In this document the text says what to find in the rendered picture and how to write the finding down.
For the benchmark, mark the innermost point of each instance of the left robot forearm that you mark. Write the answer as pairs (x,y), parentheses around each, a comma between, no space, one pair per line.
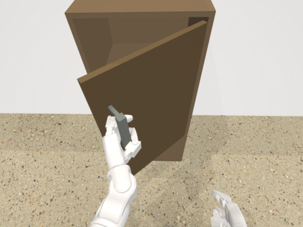
(115,207)

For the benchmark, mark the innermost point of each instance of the robot left hand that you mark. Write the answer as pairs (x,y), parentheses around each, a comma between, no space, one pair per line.
(112,147)

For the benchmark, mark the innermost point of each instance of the handle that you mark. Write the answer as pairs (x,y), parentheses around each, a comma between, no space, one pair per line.
(122,124)

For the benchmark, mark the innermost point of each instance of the robot right hand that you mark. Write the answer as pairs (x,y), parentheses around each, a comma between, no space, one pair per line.
(231,217)

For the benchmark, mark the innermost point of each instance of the cupboard door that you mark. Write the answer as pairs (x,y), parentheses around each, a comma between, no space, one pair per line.
(155,85)

